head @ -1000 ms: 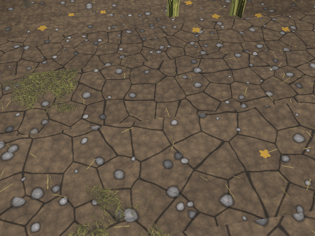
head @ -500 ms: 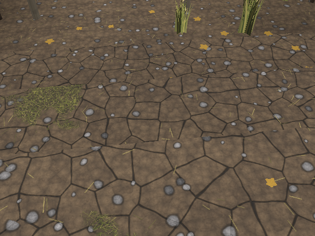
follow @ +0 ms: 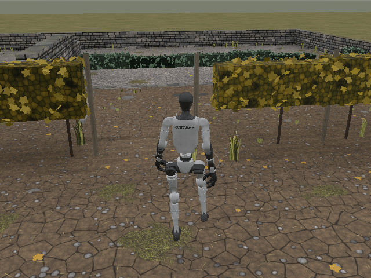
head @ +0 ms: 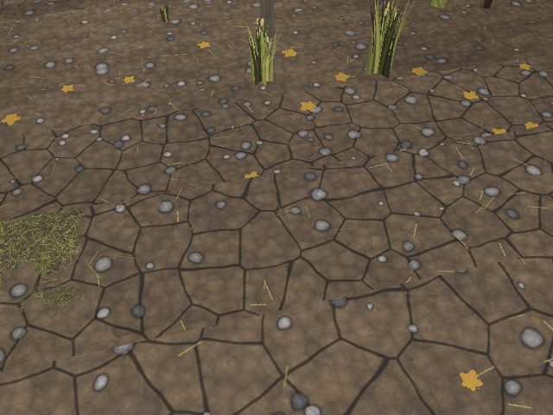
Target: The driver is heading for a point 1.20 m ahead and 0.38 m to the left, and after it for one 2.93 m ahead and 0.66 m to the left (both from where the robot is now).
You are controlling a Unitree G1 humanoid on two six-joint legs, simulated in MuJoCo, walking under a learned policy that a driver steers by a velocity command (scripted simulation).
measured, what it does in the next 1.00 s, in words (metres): goes down, turning left: right foot 0.16 m lower, then left foot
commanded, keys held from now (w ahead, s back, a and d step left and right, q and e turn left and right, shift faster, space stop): w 0.32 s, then w+q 0.68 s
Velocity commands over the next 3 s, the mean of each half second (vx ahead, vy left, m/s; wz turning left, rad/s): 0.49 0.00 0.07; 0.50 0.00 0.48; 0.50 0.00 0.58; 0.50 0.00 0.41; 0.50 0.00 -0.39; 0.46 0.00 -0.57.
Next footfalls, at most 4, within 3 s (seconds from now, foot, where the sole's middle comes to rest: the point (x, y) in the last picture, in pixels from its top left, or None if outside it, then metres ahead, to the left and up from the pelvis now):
0.30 right None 0.36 -0.18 -0.93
0.82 left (226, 388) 0.66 0.11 -0.93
1.22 right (274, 326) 0.84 -0.04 -0.93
1.66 left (150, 317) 1.00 0.37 -1.10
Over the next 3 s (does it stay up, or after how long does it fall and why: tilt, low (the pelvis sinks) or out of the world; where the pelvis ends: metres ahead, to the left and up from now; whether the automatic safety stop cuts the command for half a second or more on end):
stays up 1.56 0.60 -0.38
